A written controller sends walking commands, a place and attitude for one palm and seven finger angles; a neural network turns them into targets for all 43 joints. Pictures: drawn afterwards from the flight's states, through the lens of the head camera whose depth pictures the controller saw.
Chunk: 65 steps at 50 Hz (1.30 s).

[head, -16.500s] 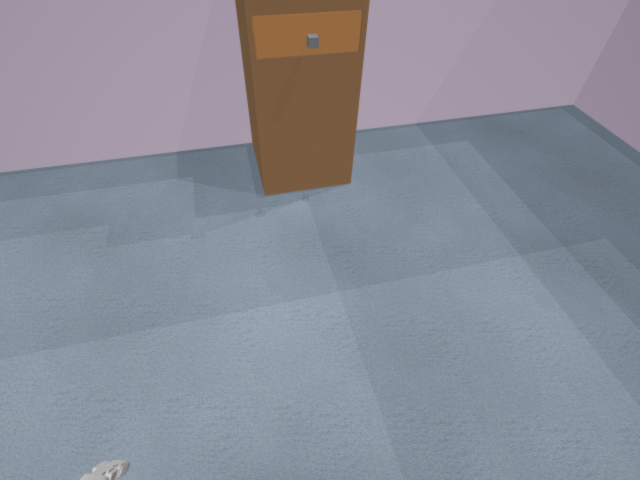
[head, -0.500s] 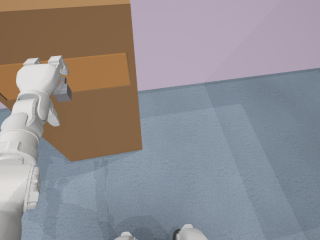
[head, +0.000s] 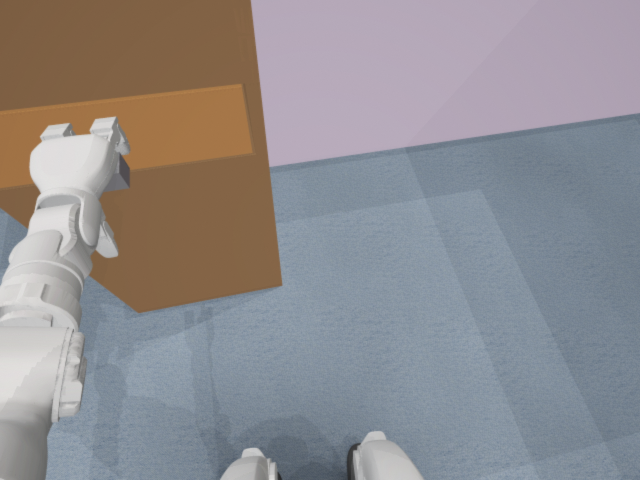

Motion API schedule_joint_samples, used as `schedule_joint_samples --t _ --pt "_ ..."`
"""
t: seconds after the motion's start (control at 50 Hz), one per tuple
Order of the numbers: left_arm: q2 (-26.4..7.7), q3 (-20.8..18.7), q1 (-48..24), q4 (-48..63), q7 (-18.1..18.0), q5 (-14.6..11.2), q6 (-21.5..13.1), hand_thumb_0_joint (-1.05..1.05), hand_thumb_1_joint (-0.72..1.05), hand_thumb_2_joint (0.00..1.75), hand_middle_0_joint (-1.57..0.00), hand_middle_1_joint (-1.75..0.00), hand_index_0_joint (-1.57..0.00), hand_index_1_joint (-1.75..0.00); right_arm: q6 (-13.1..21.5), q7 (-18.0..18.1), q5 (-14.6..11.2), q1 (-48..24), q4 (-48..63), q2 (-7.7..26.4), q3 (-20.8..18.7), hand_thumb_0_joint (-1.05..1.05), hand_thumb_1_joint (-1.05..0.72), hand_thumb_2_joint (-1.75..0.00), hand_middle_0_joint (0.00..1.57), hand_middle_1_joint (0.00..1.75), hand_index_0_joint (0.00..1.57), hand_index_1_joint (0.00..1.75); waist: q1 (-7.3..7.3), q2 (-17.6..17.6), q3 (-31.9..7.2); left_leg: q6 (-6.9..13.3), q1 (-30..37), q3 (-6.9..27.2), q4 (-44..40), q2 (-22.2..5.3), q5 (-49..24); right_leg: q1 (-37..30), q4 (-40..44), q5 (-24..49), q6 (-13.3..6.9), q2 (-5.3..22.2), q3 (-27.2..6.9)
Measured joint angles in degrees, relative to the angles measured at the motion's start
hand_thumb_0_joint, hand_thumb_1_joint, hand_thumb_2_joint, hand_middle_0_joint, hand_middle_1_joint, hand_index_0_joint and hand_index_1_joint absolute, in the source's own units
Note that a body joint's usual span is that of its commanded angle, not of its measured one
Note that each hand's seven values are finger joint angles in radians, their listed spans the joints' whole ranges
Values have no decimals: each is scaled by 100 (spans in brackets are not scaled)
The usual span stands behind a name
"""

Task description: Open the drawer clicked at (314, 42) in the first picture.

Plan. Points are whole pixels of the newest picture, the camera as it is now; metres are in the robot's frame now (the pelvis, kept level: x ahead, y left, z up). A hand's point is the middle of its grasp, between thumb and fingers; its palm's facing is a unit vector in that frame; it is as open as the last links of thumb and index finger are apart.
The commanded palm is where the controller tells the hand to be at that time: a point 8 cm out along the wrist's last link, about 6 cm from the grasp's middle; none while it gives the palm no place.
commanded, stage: lower the fingers behind the handle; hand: left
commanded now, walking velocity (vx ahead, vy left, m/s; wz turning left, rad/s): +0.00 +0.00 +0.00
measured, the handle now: (111, 161) +0.54 +0.26 +0.00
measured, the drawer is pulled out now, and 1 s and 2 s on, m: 0.00 0.00 0.01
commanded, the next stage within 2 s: close the thumb around the handle in 0.86 s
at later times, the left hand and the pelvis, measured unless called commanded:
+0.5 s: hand (107, 198) +0.49 +0.27 -0.01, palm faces -0.07 -0.01 -1.00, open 13.9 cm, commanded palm +0.48 +0.26 +0.03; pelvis -0.01 -0.01 -0.02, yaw +0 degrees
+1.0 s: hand (106, 199) +0.49 +0.27 -0.01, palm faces -0.07 -0.02 -1.00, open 14.0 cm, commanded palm +0.47 +0.26 +0.03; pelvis -0.01 +0.00 -0.02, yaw +0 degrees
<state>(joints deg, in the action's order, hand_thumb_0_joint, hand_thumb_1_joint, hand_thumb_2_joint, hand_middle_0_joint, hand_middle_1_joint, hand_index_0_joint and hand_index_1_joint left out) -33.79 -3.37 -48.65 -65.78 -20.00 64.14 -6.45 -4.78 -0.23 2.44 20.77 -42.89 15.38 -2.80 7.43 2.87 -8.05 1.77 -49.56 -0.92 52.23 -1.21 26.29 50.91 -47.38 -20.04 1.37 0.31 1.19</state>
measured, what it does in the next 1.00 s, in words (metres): stands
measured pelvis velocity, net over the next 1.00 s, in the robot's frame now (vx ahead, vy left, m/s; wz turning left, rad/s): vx -0.01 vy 0.00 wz -0.01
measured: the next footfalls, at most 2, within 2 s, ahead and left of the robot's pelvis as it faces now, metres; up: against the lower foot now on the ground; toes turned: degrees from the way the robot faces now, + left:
none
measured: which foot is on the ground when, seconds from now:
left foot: down 0.00-1.00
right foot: down 0.00-1.00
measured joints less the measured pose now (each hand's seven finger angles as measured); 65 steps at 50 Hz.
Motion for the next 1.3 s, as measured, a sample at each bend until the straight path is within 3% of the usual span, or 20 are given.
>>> schedule_joint_samples --t 0.26,0.58,0.8,1.02,1.14,1.3 --pt "-37 -64 -139 -152 -125 25 223 1 -49 30 -32 -120 -31 -120 72 -8 30 -87 -62 13 25 1 -90 -90 20 30 20 30 61 20 -16 -33 -373 12 253 -26 39 395 -286 -52 -36 -22 5" --pt "-241 -173 -250 -105 -171 63 -5 1 -49 30 -32 -120 -30 -121 140 46 24 -183 14 68 89 1 -90 -90 20 30 20 30 94 -8 -34 -54 -834 46 668 -46 152 860 -707 -167 -64 -37 31" --pt "-154 -160 -157 -38 -65 -10 194 1 -49 30 -32 -120 -29 -120 133 23 -10 -181 53 42 102 1 -90 -90 20 30 20 30 97 44 -24 -28 -735 3 610 -48 134 766 -629 -124 -34 -43 -14" --pt "-150 -127 -133 -23 -123 16 21 1 -48 30 -32 -120 -29 -120 135 36 -4 -102 17 42 115 1 -90 -90 20 30 20 30 77 28 -29 1 -712 2 618 -22 158 731 -623 -145 -7 -20 -17" --pt "-100 -142 -121 20 -195 10 62 0 -36 36 -33 -122 -30 -121 118 5 11 -130 -1 53 83 1 -90 -90 20 30 20 30 68 29 -39 10 -742 1 649 -19 171 753 -638 -150 6 -17 -20" --pt "-28 -75 -135 -21 -199 -2 257 0 0 51 -35 -125 -30 -123 108 -18 -1 -154 5 38 76 1 -90 -90 20 30 20 30 79 33 -38 11 -669 0 595 -21 154 675 -572 -126 10 -22 -22"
